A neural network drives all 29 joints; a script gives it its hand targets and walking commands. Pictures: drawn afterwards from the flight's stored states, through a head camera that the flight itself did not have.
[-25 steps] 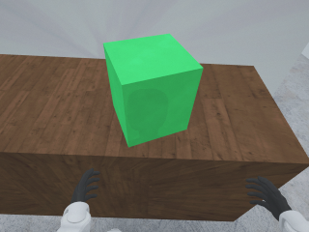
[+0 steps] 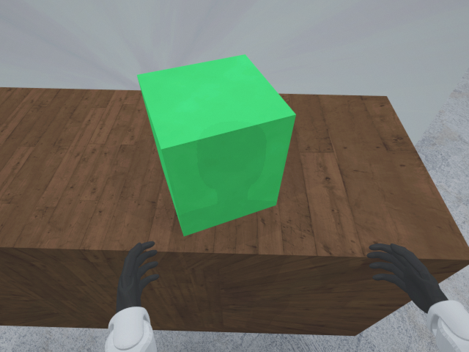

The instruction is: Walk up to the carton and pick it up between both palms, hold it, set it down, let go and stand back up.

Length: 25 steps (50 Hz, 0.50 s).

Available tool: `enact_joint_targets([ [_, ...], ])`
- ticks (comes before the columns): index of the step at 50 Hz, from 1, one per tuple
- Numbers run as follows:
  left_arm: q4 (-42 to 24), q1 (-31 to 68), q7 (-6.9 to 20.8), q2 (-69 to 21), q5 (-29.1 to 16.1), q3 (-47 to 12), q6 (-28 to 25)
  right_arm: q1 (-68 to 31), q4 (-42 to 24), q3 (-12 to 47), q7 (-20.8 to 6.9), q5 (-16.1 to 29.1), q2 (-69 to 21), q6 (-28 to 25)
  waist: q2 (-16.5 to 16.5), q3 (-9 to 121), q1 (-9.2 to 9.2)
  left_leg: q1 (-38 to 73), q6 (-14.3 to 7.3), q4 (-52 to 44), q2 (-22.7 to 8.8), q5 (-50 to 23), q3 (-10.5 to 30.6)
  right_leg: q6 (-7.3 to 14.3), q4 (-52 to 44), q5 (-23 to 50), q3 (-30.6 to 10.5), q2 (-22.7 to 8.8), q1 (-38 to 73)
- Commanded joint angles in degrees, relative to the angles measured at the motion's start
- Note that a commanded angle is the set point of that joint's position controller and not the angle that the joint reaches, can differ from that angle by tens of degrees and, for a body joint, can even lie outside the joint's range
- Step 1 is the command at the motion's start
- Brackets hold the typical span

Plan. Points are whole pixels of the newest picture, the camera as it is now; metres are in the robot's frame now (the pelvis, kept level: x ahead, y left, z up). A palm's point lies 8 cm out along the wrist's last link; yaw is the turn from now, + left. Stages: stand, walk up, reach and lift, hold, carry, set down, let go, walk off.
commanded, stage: reach and lift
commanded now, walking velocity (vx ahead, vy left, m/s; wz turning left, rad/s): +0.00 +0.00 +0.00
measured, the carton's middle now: (213, 147) +0.48 +0.04 +0.07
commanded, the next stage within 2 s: none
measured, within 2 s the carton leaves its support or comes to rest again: neither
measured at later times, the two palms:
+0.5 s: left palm (141, 276) +0.23 +0.14 +0.06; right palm (417, 271) +0.24 -0.28 +0.03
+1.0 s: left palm (125, 240) +0.26 +0.16 +0.10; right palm (399, 216) +0.31 -0.26 +0.08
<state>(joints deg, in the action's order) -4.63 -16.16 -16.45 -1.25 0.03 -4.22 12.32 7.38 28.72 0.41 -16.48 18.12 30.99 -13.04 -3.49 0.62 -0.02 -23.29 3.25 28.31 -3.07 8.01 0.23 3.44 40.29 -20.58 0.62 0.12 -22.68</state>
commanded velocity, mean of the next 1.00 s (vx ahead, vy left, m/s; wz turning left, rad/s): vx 0.00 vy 0.00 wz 0.00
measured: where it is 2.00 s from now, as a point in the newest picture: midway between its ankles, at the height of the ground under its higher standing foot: outside the picture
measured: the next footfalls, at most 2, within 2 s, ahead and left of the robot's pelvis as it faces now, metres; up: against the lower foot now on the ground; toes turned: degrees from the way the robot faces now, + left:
none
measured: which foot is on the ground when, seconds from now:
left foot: down 0.00-1.00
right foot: down 0.00-1.00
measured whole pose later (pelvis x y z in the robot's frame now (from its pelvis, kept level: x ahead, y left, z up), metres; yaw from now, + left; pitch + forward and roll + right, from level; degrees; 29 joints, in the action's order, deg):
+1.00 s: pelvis +0.00 +0.00 +0.00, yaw +0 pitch +3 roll +3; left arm -22.6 -0.4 -22.9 -5.1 -1.0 -0.4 38.0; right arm -10.2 17.1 4.2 -9.3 26.0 33.1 6.1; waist -3.5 0.7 0.0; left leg -23.2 3.3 27.0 -3.5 6.9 0.2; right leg 3.7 38.5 -19.2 0.6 0.6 -22.6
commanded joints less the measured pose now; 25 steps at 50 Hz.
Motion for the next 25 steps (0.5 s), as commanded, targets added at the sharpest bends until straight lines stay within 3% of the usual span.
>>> enact_joint_targets([
  [1, -18.13, 0.82, -1.92, -3.71, -1.42, -1.28, -4.34, -4.85, -12.82, -5.42, 0.84, 6.14, 16.65, -4.47, -7.30, 15.66, -2.18, 23.42, -3.49, -3.24, 1.69, -6.94, -1.38, -2.06, -19.21, 24.10, -2.68, 0.88, 3.76],
  [12, -21.71, 6.08, -4.82, -7.51, -1.91, -4.92, -1.86, -11.23, -15.89, -3.76, 0.25, 9.93, 18.05, -3.45, -7.31, 13.43, -3.38, 22.37, -4.04, -3.48, 0.77, -3.17, -0.62, -0.54, -20.38, 14.79, -3.44, 1.09, 0.00],
  [13, -22.62, 8.06, -5.40, -7.71, -1.69, -4.98, -1.64, -12.91, -15.79, -3.94, 0.20, 10.23, 18.28, -3.27, -6.03, 13.42, -3.77, 22.74, -3.95, -3.99, 0.53, -2.01, -0.55, -0.21, -20.39, 11.85, -2.80, 1.65, -1.53],
  [15, -20.46, 11.60, -5.81, -8.00, -1.97, -4.45, -0.52, -15.43, -15.56, -4.05, 0.25, 9.95, 17.91, -2.11, -7.79, 11.94, -4.00, 21.10, -4.52, -4.23, 0.33, 1.24, -0.65, 0.04, -21.18, 6.79, -4.28, 1.12, -2.25],
  [18, -23.23, 15.24, -6.56, -7.63, -3.26, -5.31, 1.00, -19.49, -17.35, -5.05, 0.55, 10.35, 17.93, -0.78, -6.48, 13.24, -4.18, 20.51, -4.27, -4.61, 0.15, 4.36, -0.18, 0.63, -20.91, 3.91, -4.67, 1.04, -2.73],
  [22, -24.00, 17.39, -7.05, -6.53, -4.09, -3.49, 2.69, -21.02, -20.17, -5.32, 1.71, 10.18, 17.68, 0.88, -7.79, 13.27, -5.55, 19.69, -4.34, -4.14, 0.84, 2.73, -1.11, -0.05, -20.98, 4.19, -6.30, 0.72, -0.97],
  [24, -24.85, 18.77, -7.24, -7.04, -4.26, -3.64, 4.08, -22.22, -19.24, -5.68, 2.07, 10.24, 17.78, 1.90, -6.17, 13.13, -4.91, 20.67, -3.84, -4.73, 0.70, 2.48, -1.29, 0.03, -20.82, 5.24, -5.48, 1.18, -1.56],
  [25, -24.56, 19.23, -7.22, -6.86, -4.59, -3.26, 4.73, -22.40, -19.60, -5.58, 2.30, 10.49, 18.17, 2.62, -6.97, 13.46, -4.83, 21.07, -4.06, -4.51, 0.74, 1.73, -1.26, 0.04, -20.89, 6.29, -5.50, 1.30, -1.05],
])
